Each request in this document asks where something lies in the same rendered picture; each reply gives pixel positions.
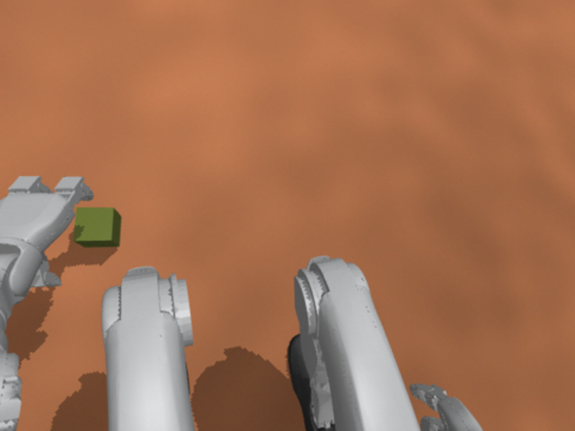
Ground right robot foot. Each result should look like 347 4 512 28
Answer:
287 334 335 431

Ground cube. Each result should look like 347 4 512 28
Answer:
74 207 121 247

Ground left robot arm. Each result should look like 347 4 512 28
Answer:
0 237 42 431

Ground right robot hand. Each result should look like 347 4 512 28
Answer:
410 383 483 431

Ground left robot hand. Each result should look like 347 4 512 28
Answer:
0 176 93 287

